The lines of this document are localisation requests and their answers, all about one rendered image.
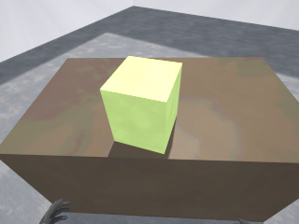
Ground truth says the robot left hand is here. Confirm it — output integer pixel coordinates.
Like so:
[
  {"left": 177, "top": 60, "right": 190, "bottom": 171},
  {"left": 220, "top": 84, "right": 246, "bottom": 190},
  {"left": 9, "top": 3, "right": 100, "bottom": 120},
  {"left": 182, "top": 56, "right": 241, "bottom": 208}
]
[{"left": 39, "top": 198, "right": 71, "bottom": 224}]

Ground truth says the pedestal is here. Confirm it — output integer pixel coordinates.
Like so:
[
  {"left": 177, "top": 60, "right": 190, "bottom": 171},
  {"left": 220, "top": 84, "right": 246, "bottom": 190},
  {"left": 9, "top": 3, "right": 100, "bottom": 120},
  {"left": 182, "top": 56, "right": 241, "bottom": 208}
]
[{"left": 0, "top": 57, "right": 299, "bottom": 222}]

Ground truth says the carton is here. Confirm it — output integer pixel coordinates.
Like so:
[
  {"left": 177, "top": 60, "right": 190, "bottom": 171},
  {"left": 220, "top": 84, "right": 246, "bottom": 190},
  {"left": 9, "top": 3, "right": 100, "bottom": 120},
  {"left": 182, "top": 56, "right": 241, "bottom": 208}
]
[{"left": 100, "top": 56, "right": 182, "bottom": 154}]

